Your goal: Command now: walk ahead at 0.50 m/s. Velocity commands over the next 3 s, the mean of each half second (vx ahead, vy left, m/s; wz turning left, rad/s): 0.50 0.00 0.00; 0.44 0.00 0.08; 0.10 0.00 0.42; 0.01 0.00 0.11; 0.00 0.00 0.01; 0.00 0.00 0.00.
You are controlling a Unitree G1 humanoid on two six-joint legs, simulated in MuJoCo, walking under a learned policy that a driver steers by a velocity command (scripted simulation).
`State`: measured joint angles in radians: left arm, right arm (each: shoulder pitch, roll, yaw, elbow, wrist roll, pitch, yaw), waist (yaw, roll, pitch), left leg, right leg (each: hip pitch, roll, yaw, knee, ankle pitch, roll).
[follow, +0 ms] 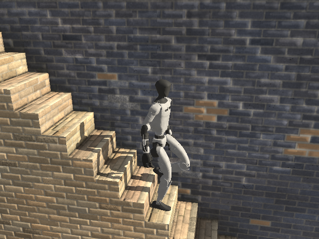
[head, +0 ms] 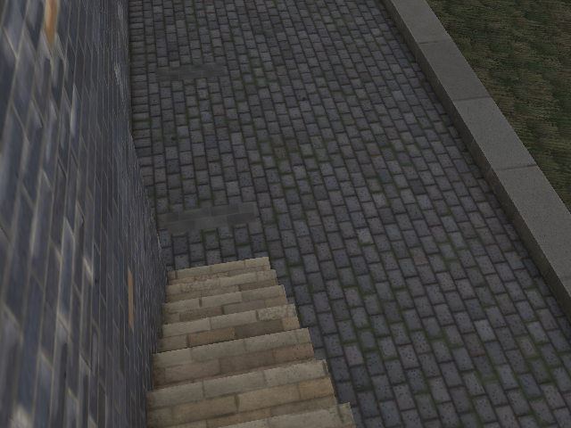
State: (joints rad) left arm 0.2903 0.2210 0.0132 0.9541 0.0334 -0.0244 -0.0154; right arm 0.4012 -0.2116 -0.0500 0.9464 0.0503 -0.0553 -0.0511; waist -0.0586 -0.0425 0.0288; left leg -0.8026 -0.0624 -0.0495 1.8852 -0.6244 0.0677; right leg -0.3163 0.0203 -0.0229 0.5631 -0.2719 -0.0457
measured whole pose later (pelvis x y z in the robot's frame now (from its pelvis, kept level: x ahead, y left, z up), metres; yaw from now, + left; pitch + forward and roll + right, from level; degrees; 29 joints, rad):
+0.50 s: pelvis +0.24 +0.05 -0.23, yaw +1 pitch -1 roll -3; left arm 0.34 0.20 0.00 1.01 0.07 -0.02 -0.01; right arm 0.55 -0.20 -0.04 1.07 -0.06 -0.09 0.02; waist -0.01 -0.03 -0.06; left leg -0.31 0.00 0.01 0.80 -0.47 0.07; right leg -0.79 0.04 0.06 1.68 -0.40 -0.08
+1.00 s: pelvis +0.44 -0.01 -0.41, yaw +4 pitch -1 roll +1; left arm 0.32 0.31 0.04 1.04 0.13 -0.10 -0.04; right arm 0.44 -0.19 -0.03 0.89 -0.05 -0.05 0.13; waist -0.06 -0.01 0.03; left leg -0.91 -0.03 -0.14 1.99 -0.41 0.05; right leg -0.32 -0.04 -0.14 0.55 -0.23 -0.05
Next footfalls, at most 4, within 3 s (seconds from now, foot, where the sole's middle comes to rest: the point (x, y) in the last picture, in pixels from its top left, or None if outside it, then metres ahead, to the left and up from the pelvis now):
0.32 left None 0.26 0.14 -0.98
0.86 right None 0.56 -0.04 -1.18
1.32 left None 0.50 0.18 -1.18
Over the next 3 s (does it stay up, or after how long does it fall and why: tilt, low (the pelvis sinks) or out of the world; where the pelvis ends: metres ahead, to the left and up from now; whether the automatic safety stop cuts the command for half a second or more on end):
stays up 0.50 0.02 -0.40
